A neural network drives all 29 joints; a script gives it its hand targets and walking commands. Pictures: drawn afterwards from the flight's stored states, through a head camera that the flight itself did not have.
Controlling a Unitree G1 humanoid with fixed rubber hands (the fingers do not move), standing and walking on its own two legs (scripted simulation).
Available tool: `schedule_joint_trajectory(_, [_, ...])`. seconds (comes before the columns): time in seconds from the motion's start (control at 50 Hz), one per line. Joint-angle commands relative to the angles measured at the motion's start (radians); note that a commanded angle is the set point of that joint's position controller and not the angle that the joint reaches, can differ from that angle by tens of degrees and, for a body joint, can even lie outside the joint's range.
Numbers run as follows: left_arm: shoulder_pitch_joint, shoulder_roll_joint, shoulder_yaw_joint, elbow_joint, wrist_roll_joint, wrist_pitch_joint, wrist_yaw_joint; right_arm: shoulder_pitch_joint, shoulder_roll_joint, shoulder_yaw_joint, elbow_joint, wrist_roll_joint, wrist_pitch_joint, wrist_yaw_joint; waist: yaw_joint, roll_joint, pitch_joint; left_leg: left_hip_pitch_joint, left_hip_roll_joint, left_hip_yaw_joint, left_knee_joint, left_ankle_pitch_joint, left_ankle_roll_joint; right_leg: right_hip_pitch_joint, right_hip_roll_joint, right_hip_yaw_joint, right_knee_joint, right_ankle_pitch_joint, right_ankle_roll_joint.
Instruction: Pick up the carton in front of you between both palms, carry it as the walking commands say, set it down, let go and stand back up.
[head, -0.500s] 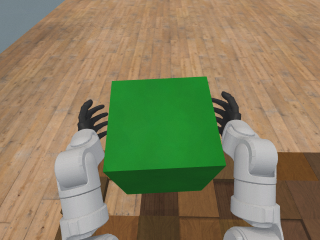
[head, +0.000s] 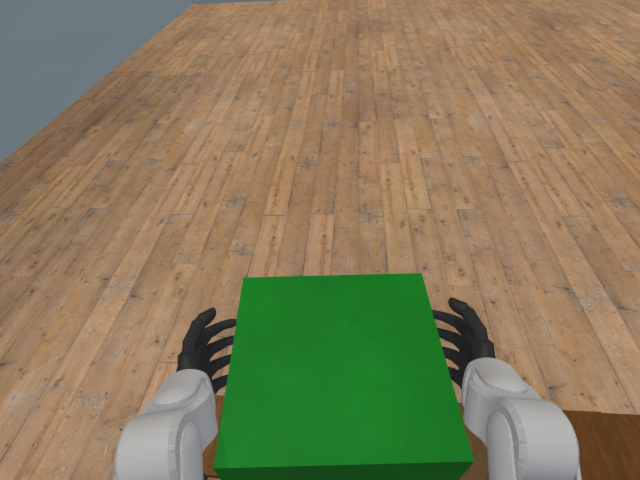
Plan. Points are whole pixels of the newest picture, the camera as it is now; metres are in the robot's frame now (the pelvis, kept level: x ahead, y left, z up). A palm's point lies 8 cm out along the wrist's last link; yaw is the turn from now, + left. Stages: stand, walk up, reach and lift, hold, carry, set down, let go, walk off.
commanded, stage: carry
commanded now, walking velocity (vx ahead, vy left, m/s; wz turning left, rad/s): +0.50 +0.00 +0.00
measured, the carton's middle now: (335, 405) +0.23 -0.01 +0.01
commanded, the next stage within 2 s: none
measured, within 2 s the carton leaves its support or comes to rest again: neither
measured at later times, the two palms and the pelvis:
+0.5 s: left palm (236, 191) +0.55 +0.12 +0.10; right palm (416, 169) +0.58 -0.19 +0.10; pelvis +0.30 -0.05 +0.00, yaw +2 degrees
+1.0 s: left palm (229, 114) +0.96 +0.17 +0.05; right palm (352, 100) +0.96 -0.13 +0.06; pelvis +0.64 +0.01 -0.03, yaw +2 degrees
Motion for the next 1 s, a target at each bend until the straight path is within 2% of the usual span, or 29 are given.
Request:
schedule_joint_trajectory(0.0, [-0.275, -0.734, -0.503, -0.086, -0.13, -0.017, -0.048, -0.416, 0.783, 0.618, -0.145, 0.24, -0.006, 0.06, 0.019, 0.049, -0.097, 0.349, 0.3, -0.313, -0.115, 0.434, 0.155, -0.278, -0.073, 0.019, -0.19, 0.135, -0.01])
schedule_joint_trajectory(0.06, [-0.25, -0.686, -0.487, -0.114, -0.104, -0.023, -0.019, -0.394, 0.715, 0.62, -0.173, 0.259, -0.006, 0.061, 0.029, 0.096, -0.084, 0.074, 0.216, -0.118, -0.1, 0.238, 0.07, 0.079, 0.015, -0.126, -0.392, 0.32, -0.008])
schedule_joint_trajectory(0.1, [-0.246, -0.643, -0.493, -0.143, -0.118, -0.022, 0.001, -0.359, 0.663, 0.601, -0.189, 0.251, -0.002, 0.047, 0.047, 0.079, -0.12, -0.126, 0.151, 0.007, 0.091, 0.274, 0.027, 0.374, 0.036, -0.169, -0.357, 0.291, -0.036])
schedule_joint_trajectory(0.12, [-0.269, -0.638, -0.494, -0.144, -0.124, -0.024, 0.013, -0.381, 0.624, 0.589, -0.208, 0.246, 0.004, 0.042, 0.075, -0.042, -0.132, -0.237, 0.063, 0.106, 0.352, 0.273, -0.037, 0.465, -0.107, 0.1, -0.479, 0.135, -0.091])
schedule_joint_trajectory(0.14, [-0.267, -0.605, -0.493, -0.159, -0.131, -0.021, 0.023, -0.379, 0.603, 0.581, -0.227, 0.258, 0.012, 0.034, 0.086, -0.301, -0.157, -0.471, -0.03, 0.069, 0.675, -0.054, -0.067, 0.588, -0.356, 0.544, -0.568, 0.214, -0.208])
schedule_joint_trajectory(0.16, [-0.271, -0.595, -0.497, -0.186, -0.148, -0.019, 0.03, -0.386, 0.59, 0.578, -0.221, 0.261, 0.017, 0.026, 0.097, -0.247, -0.102, -0.538, -0.008, -0.062, 0.808, -0.267, -0.029, 0.551, -0.374, 0.6, -0.549, 0.558, -0.249])
schedule_joint_trajectory(0.18, [-0.34, -0.568, -0.507, -0.229, -0.171, -0.019, 0.034, -0.374, 0.587, 0.567, -0.198, 0.254, 0.015, 0.016, 0.09, -0.175, -0.148, -0.601, 0.028, -0.1, 0.894, -0.265, -0.005, 0.585, -0.387, 0.55, -0.501, 0.601, -0.285])
schedule_joint_trajectory(0.2, [-0.394, -0.568, -0.525, -0.232, -0.192, -0.02, 0.036, -0.384, 0.58, 0.535, -0.169, 0.234, 0.012, 0.005, 0.085, -0.065, -0.158, -0.591, 0.07, -0.126, 0.857, -0.214, 0.012, 0.533, -0.377, 0.508, -0.509, 0.57, -0.263])
schedule_joint_trajectory(0.22, [-0.451, -0.563, -0.541, -0.229, -0.209, -0.023, 0.037, -0.394, 0.576, 0.503, -0.137, 0.212, 0.007, -0.007, 0.075, -0.041, -0.147, -0.558, 0.089, -0.132, 0.783, -0.166, 0.019, 0.464, -0.349, 0.443, -0.54, 0.519, -0.225])
schedule_joint_trajectory(0.24, [-0.491, -0.554, -0.55, -0.213, -0.224, -0.025, 0.037, -0.402, 0.567, 0.477, -0.11, 0.187, 0.003, -0.02, 0.074, -0.067, -0.137, -0.513, 0.102, -0.13, 0.707, -0.096, 0.017, 0.416, -0.333, 0.371, -0.569, 0.488, -0.201])
schedule_joint_trajectory(0.28, [-0.511, -0.541, -0.556, -0.171, -0.245, -0.026, 0.032, -0.405, 0.551, 0.437, -0.065, 0.143, -0.003, -0.043, 0.085, -0.118, -0.117, -0.491, 0.097, -0.106, 0.635, 0.024, 0.004, 0.38, -0.311, 0.292, -0.618, 0.45, -0.2])
schedule_joint_trajectory(0.32, [-0.522, -0.543, -0.549, -0.118, -0.251, -0.022, 0.027, -0.411, 0.55, 0.415, -0.023, 0.119, -0.006, -0.053, 0.09, -0.123, -0.083, -0.545, 0.096, -0.09, 0.533, 0.108, -0.012, 0.401, -0.298, 0.236, -0.652, 0.447, -0.206])
schedule_joint_trajectory(0.38, [-0.537, -0.563, -0.535, -0.045, -0.243, -0.016, 0.02, -0.435, 0.568, 0.403, 0.031, 0.111, -0.004, -0.053, 0.095, -0.131, -0.048, -0.54, 0.08, -0.056, 0.356, 0.23, -0.016, 0.438, -0.256, 0.138, -0.657, 0.552, -0.175])
schedule_joint_trajectory(0.44, [-0.567, -0.597, -0.512, 0.025, -0.215, -0.02, 0.017, -0.493, 0.609, 0.408, 0.073, 0.114, -0.007, -0.041, 0.103, -0.129, 0.003, -0.465, 0.045, 0.019, 0.192, 0.327, -0.004, 0.413, -0.207, 0.043, -0.667, 0.636, -0.139])
schedule_joint_trajectory(0.5, [-0.618, -0.636, -0.486, 0.09, -0.179, -0.041, 0.019, -0.587, 0.65, 0.425, 0.095, 0.132, -0.025, -0.026, 0.106, -0.165, 0.023, -0.379, 0.036, 0.028, 0.091, 0.401, 0.024, 0.439, -0.207, 0.009, -0.671, 0.672, -0.121])
schedule_joint_trajectory(0.54, [-0.666, -0.662, -0.476, 0.115, -0.159, -0.062, 0.025, -0.648, 0.667, 0.427, 0.109, 0.142, -0.047, -0.021, 0.077, -0.178, -0.02, -0.281, 0.014, 0.053, 0.078, 0.397, 0.039, 0.491, -0.205, -0.027, -0.588, 0.841, -0.101])
schedule_joint_trajectory(0.58, [-0.705, -0.671, -0.464, 0.132, -0.138, -0.085, 0.033, -0.687, 0.666, 0.417, 0.145, 0.146, -0.073, -0.021, 0.028, -0.169, -0.13, -0.047, -0.052, 0.116, 0.058, 0.308, 0.034, 0.517, -0.172, -0.096, -0.331, 1.024, -0.061])
schedule_joint_trajectory(0.6, [-0.723, -0.664, -0.456, 0.146, -0.121, -0.095, 0.04, -0.692, 0.66, 0.408, 0.17, 0.139, -0.085, -0.021, -0.008, -0.112, -0.195, 0.108, -0.035, 0.108, 0.031, 0.29, 0.02, 0.464, -0.135, -0.136, -0.091, 0.913, -0.034])
schedule_joint_trajectory(0.62, [-0.74, -0.659, -0.444, 0.165, -0.104, -0.106, 0.049, -0.684, 0.651, 0.397, 0.186, 0.132, -0.096, -0.02, -0.02, -0.011, -0.273, 0.275, 0.09, -0.052, 0.114, 0.222, 0.011, 0.301, -0.108, -0.105, 0.158, 0.645, -0.029])
schedule_joint_trajectory(0.64, [-0.725, -0.685, -0.437, 0.19, -0.103, -0.111, 0.057, -0.742, 0.627, 0.393, 0.211, 0.134, -0.106, -0.026, 0.024, 0.233, -0.362, 0.536, 0.381, -0.542, 0.109, 0.32, 0.188, -0.062, 0.026, -0.036, 0.406, 0.095, -0.004])
schedule_joint_trajectory(0.66, [-0.737, -0.663, -0.423, 0.196, -0.1, -0.12, 0.062, -0.729, 0.66, 0.413, 0.231, 0.162, -0.122, -0.026, -0.002, 0.284, -0.348, 0.526, 0.368, -0.684, -0.008, 0.281, 0.25, -0.21, 0.062, 0.054, 0.539, -0.018, -0.022])
schedule_joint_trajectory(0.68, [-0.77, -0.698, -0.43, 0.208, -0.105, -0.134, 0.062, -0.756, 0.69, 0.428, 0.226, 0.175, -0.139, -0.019, -0.003, 0.217, -0.304, 0.464, 0.343, -0.58, 0.001, 0.368, 0.241, -0.258, 0.012, 0.074, 0.565, 0.003, -0.045])
schedule_joint_trajectory(0.7, [-0.8, -0.726, -0.427, 0.22, -0.099, -0.151, 0.063, -0.766, 0.735, 0.442, 0.231, 0.187, -0.155, -0.007, -0.007, 0.037, -0.263, 0.349, 0.279, -0.449, 0.0, 0.433, 0.175, -0.212, -0.021, 0.071, 0.456, 0.065, -0.065])
schedule_joint_trajectory(0.72, [-0.801, -0.763, -0.425, 0.239, -0.091, -0.166, 0.059, -0.829, 0.764, 0.464, 0.217, 0.202, -0.173, 0.001, 0.008, 0.071, -0.275, 0.32, 0.299, -0.406, 0.001, 0.493, 0.176, -0.207, -0.047, 0.073, 0.398, 0.109, -0.065])
schedule_joint_trajectory(0.76, [-0.829, -0.776, -0.437, 0.24, -0.089, -0.194, 0.051, -0.856, 0.803, 0.476, 0.229, 0.211, -0.204, 0.014, 0.007, 0.097, -0.292, 0.267, 0.268, -0.339, -0.027, 0.437, 0.168, -0.173, -0.066, 0.058, 0.313, 0.15, -0.056])
schedule_joint_trajectory(0.78, [-0.835, -0.789, -0.438, 0.255, -0.088, -0.207, 0.049, -0.864, 0.805, 0.472, 0.236, 0.209, -0.216, 0.014, 0.008, 0.072, -0.3, 0.26, 0.264, -0.322, -0.037, 0.411, 0.178, -0.182, -0.067, 0.051, 0.288, 0.164, -0.051])
schedule_joint_trajectory(0.84, [-0.838, -0.766, -0.431, 0.285, -0.077, -0.238, 0.051, -0.877, 0.778, 0.466, 0.256, 0.196, -0.241, 0.008, 0.003, 0.065, -0.277, 0.309, 0.251, -0.242, -0.036, 0.548, 0.187, -0.263, -0.066, 0.01, 0.147, 0.215, -0.047])
schedule_joint_trajectory(0.88, [-0.859, -0.743, -0.433, 0.292, -0.081, -0.25, 0.054, -0.872, 0.75, 0.45, 0.271, 0.175, -0.252, 0.0, -0.005, 0.067, -0.254, 0.352, 0.225, -0.195, -0.02, 0.644, 0.17, -0.333, -0.063, -0.009, 0.097, 0.309, -0.049])
schedule_joint_trajectory(0.98, [-0.899, -0.697, -0.437, 0.266, -0.11, -0.244, 0.06, -0.874, 0.697, 0.425, 0.275, 0.155, -0.247, -0.027, -0.023, 0.06, -0.156, 0.319, 0.154, -0.092, -0.02, 0.673, 0.155, -0.269, -0.028, -0.081, -0.211, 0.527, -0.059])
